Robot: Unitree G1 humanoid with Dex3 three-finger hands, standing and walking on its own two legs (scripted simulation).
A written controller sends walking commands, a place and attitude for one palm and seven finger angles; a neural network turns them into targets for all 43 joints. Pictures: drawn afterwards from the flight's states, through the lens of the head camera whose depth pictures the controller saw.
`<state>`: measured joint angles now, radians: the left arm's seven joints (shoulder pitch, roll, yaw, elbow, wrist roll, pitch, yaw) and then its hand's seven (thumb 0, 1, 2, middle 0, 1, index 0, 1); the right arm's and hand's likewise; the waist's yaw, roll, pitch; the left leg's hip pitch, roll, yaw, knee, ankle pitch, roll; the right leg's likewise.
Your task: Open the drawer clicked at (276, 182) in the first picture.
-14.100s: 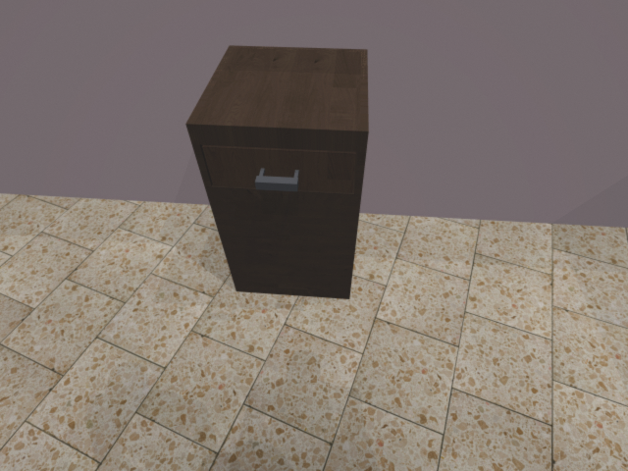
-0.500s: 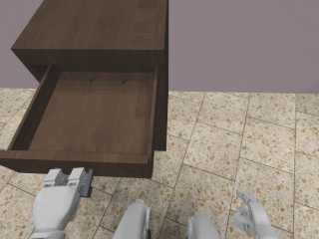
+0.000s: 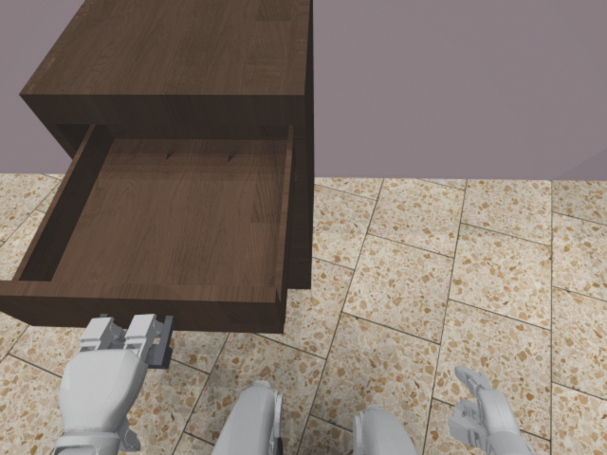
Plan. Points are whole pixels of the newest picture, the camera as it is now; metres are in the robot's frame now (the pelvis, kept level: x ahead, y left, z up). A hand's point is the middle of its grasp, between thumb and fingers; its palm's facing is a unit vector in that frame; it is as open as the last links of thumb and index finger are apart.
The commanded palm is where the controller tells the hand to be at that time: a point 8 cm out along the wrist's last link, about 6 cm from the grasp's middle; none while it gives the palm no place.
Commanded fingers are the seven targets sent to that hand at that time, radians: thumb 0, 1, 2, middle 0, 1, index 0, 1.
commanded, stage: lift the hand off the handle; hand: left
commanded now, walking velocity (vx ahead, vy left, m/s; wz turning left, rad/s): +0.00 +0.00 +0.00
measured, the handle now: (131, 338) +0.26 +0.26 -0.03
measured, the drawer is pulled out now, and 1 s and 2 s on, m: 0.30 0.28 0.28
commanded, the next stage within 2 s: none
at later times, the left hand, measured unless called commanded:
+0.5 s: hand (123, 372) +0.21 +0.25 -0.02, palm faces -0.05 -0.07 -1.00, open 13.9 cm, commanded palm +0.20 +0.26 +0.04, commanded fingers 0.00 -0.50 0.30 -0.30 -1.20 -0.30 -1.20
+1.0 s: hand (101, 368) +0.21 +0.26 +0.02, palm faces -0.03 -0.09 -1.00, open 13.9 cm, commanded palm +0.20 +0.25 +0.08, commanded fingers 0.00 -0.50 0.30 -0.30 -1.20 -0.30 -1.20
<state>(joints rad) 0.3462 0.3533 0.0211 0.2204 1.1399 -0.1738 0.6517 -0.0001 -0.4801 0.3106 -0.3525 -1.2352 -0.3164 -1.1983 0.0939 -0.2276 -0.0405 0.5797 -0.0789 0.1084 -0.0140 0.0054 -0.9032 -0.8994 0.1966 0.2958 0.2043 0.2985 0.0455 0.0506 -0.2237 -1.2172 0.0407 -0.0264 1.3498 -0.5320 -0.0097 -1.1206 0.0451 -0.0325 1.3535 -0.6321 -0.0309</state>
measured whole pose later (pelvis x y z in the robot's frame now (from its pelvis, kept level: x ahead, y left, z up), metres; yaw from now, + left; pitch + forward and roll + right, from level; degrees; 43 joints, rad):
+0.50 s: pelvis +0.00 +0.00 +0.02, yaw +0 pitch +20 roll -2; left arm 0.34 0.37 0.01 0.23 1.10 -0.14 0.61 0.00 -0.49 0.30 -0.37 -1.20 -0.32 -1.20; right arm 0.13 -0.22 -0.03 0.58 -0.06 0.10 -0.03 0.01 -0.90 -0.90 0.20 0.30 0.21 0.30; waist 0.01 0.05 -0.21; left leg -1.11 0.05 -0.02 1.25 -0.50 -0.01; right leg -1.01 0.05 -0.02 1.25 -0.59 -0.03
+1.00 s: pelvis +0.01 +0.01 +0.05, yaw +0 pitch +17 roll -2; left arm 0.40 0.36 -0.02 0.11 1.08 -0.10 0.54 0.00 -0.49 0.30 -0.33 -1.20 -0.32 -1.20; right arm 0.14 -0.22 -0.02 0.52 -0.06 0.11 0.00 0.01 -0.90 -0.90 0.20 0.30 0.21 0.30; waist 0.04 0.06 -0.19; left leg -0.95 0.03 -0.01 1.14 -0.47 0.01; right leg -0.85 0.03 -0.02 1.11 -0.56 -0.01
